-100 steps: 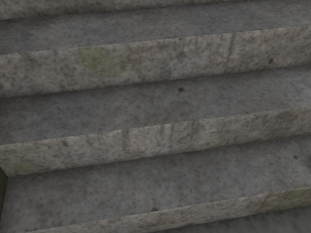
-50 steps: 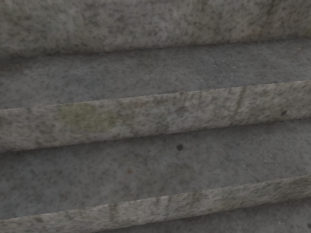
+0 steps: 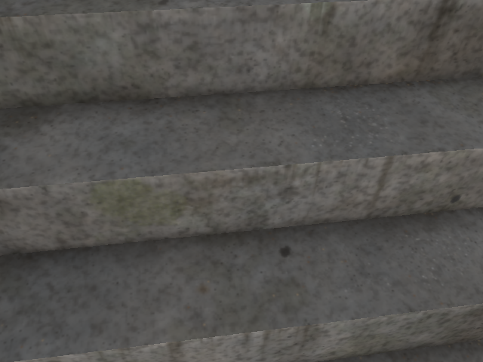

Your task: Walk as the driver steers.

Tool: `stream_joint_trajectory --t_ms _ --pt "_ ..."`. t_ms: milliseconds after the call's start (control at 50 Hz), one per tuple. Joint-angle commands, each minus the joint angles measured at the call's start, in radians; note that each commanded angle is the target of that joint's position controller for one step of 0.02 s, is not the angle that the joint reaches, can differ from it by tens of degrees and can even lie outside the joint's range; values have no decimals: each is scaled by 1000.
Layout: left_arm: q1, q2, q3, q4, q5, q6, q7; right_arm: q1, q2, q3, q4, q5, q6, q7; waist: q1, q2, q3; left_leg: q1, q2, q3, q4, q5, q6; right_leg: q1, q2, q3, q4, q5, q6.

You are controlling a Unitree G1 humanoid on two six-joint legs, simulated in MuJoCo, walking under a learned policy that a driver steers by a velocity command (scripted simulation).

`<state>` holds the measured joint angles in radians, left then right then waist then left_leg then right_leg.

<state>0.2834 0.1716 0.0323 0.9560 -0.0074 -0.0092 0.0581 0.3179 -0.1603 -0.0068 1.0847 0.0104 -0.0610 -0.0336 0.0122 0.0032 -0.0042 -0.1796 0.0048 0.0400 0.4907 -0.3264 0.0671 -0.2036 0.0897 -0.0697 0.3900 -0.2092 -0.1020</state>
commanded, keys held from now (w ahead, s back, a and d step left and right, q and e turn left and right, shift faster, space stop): w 0.10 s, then no key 0.90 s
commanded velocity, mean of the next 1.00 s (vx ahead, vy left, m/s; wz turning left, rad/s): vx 0.13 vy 0.00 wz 0.00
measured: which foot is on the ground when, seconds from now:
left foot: down 0.00-1.00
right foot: down 0.00-1.00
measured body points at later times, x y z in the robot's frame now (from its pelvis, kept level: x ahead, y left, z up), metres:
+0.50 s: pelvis +0.05 -0.01 +0.00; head +0.07 -0.01 +0.45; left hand +0.08 +0.21 -0.15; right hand +0.14 -0.22 -0.15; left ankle +0.01 +0.10 -0.73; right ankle +0.04 -0.09 -0.74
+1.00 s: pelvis +0.02 +0.00 +0.01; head +0.03 +0.01 +0.45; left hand +0.07 +0.23 -0.15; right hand +0.07 -0.23 -0.15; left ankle +0.02 +0.10 -0.74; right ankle +0.04 -0.09 -0.74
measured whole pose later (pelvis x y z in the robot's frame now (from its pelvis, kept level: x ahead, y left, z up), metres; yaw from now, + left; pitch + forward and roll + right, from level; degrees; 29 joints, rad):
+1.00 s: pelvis +0.02 +0.00 +0.01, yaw +0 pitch +0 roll +0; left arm 0.21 0.17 0.02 1.03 0.02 -0.01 0.02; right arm 0.20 -0.17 -0.01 1.07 -0.02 -0.01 -0.02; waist 0.02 -0.01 0.03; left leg -0.17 -0.02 0.04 0.38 -0.20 0.03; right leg -0.21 0.02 -0.04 0.38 -0.16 -0.04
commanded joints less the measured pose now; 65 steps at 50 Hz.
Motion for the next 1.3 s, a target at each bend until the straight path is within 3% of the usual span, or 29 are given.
stream_joint_trajectory --t_ms 20,80,120,140,160,180,200,240,280,300,320,340,360,380,400,440,460,480,500,520,540,560,580,600,620,660,700,900,1300 --pt "-39 102 31 -78 -7 -14 2 36 -68 -17 -34 0 -25 8 -20 -29 66 -123 35 -39 -37 -32 40 12 -248 318 -157 -222 -127" --pt "-43 93 30 -89 -2 -26 -9 28 -130 -40 -44 1 -23 10 -8 85 11 -16 59 -104 -70 213 55 -10 -123 132 35 124 -70" --pt "-59 80 21 -89 2 -38 -17 104 -170 -62 -43 -4 -20 8 -45 145 -31 163 157 -255 -116 440 125 -178 -78 68 276 282 -4" --pt "-33 67 16 -62 8 -30 -21 149 -149 -57 -29 -24 -16 7 -54 157 -71 243 264 -369 -153 601 209 -265 -80 83 446 163 25" --pt "10 47 15 -30 4 -21 -28 126 -133 -48 -26 -38 -14 8 -41 221 -54 220 392 -442 -185 793 304 -332 -58 70 764 -267 79" --pt "-10 -4 2 -26 30 -13 -29 59 -22 5 -68 -74 -22 -18 -32 60 23 67 381 -278 -201 947 322 -298 -85 102 899 -351 75" --pt "-16 -27 -11 -34 33 -12 -28 -18 -53 10 -78 -76 -24 -24 17 28 62 -7 323 -172 -185 1051 279 -257 -82 94 897 -329 88" --pt "-25 0 -24 -42 47 -14 -31 -128 -93 21 -95 -70 -12 -25 74 24 69 -12 189 -2 -136 1207 147 -147 -99 33 600 -229 86" --pt "-16 25 -28 -37 23 -11 -22 -107 -148 12 -101 -45 -4 -20 48 112 13 147 168 1 -32 1473 114 -69 -43 -25 220 -117 65" --pt "60 21 -27 -17 14 -16 -15 -107 -175 0 -98 -19 -1 -18 77 122 -32 208 163 2 77 1458 102 -15 -30 -45 31 23 49" --pt "181 9 -34 36 11 -40 -5 -126 -174 -11 -101 10 5 -10 117 75 -60 163 136 9 195 1247 74 101 -25 -56 -156 261 37" --pt "211 1 -45 61 25 -60 0 -127 -151 -12 -111 28 5 3 96 32 -64 49 102 -11 277 698 34 201 -76 3 -175 511 14" --pt "188 36 -50 56 41 -75 -3 -81 -63 0 -117 33 16 10 48 -206 -86 -133 -26 43 493 -99 -25 302 -310 223 -51 1216 -84" --pt "119 42 -60 35 62 -84 -6 20 8 10 -67 15 42 1 -10 -121 -86 -49 -10 -44 650 -193 -42 137 -403 200 -25 1345 -198" --pt "25 21 -67 8 57 -86 -4 55 16 11 -59 -2 54 -3 -51 -84 -46 -9 7 -69 614 -187 -61 17 -394 171 -52 1184 -211" --pt "-111 -14 -81 -16 47 -75 -2 4 -11 12 -83 -27 67 -7 -101 -101 55 30 23 -35 254 -124 -78 -43 -276 93 -78 999 -109" --pt "-72 5 -76 -4 42 -64 2 -47 -16 13 -96 -19 75 -13 -63 -149 70 -3 -3 1 76 -90 -80 42 -265 108 -63 1035 -92" --pt "-44 7 -76 7 21 -54 4 13 -30 5 -70 -11 75 -17 -76 -170 5 62 -6 11 -58 80 -57 109 -269 128 -8 1077 -65" --pt "-23 36 -62 6 7 -48 -1 21 -47 2 -60 1 69 -20 -58 -133 -22 73 -4 4 -193 216 -50 163 -258 138 24 990 -31" --pt "3 59 -48 -1 1 -47 -12 7 -65 1 -65 1 58 -20 -29 -89 -81 135 38 -28 -212 307 -46 162 -259 172 10 751 -2" --pt "11 56 -44 -11 0 -47 -25 -21 -75 5 -84 -15 54 -16 -12 -16 -117 191 127 -107 -178 468 -37 117 -244 180 -28 313 26" --pt "66 15 -50 6 7 -39 -27 -121 -63 15 -110 -30 55 -13 47 41 -54 131 161 -125 -143 448 -18 92 -232 191 -131 60 36" --pt "38 15 -53 15 21 -36 -22 -159 -60 11 -127 -35 55 -9 21 26 54 66 150 -130 -165 321 -18 57 -220 191 -149 82 45" --pt "-3 40 -48 9 27 -34 -20 -124 -51 13 -124 -35 52 -8 -6 -11 82 43 148 -133 -197 270 -19 52 -219 185 -130 124 44" --pt "-31 123 -11 12 20 -23 -38 -122 -157 -30 -91 -20 65 7 0 -8 94 -7 101 -121 -177 197 -29 40 -173 143 -82 94 55" --pt "-10 82 -13 8 22 -12 -34 -107 -110 -23 -80 -23 59 14 22 8 41 -29 98 -121 -189 175 -29 66 -177 145 -80 69 50" --pt "-16 63 -13 14 18 -6 -27 -105 -74 -18 -68 -19 48 18 21 21 43 -36 97 -117 -194 187 -34 58 -183 149 -78 82 46" --pt "-51 79 -3 29 24 -5 -28 -95 -109 -19 -44 -26 41 13 11 -2 27 -32 98 -126 -194 152 -27 21 -187 153 -79 65 49" --pt "-67 78 0 70 19 -22 -30 -118 -106 -20 -36 -25 53 4 9 -7 11 -26 93 -128 -205 139 -25 -3 -193 161 -82 55 46"
Next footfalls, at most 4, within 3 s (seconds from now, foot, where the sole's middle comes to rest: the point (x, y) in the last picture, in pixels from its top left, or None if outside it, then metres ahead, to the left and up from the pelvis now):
none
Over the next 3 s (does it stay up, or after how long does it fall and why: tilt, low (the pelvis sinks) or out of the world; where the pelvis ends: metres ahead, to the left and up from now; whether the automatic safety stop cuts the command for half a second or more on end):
stays up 0.04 0.01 0.01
